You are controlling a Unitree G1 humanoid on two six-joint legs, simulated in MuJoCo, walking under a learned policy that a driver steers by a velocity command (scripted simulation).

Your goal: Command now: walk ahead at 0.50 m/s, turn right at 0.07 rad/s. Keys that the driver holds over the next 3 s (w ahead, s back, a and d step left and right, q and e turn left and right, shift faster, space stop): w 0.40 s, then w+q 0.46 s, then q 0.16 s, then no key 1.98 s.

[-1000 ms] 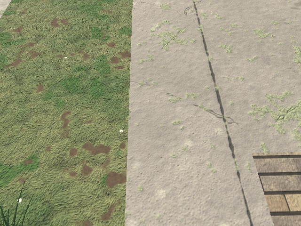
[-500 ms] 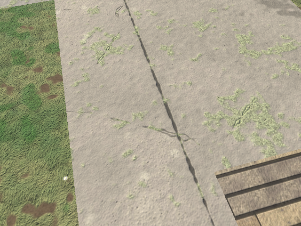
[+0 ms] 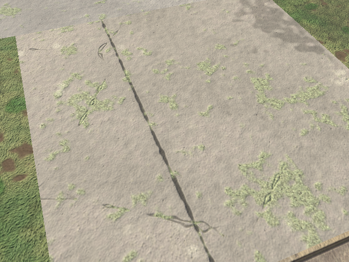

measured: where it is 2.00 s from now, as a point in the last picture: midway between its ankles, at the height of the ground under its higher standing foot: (173, 213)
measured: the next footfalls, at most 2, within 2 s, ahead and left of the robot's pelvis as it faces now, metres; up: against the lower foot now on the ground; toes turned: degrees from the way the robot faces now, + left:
right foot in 0.40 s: +0.39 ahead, -0.15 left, +0.00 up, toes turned -1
left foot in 0.96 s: +0.65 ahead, +0.13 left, +0.00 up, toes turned +19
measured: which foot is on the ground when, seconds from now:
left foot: down 0.00-0.42, up 0.44-0.94, down 0.96-1.00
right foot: up 0.00-0.38, down 0.40-0.94, up 0.96-1.00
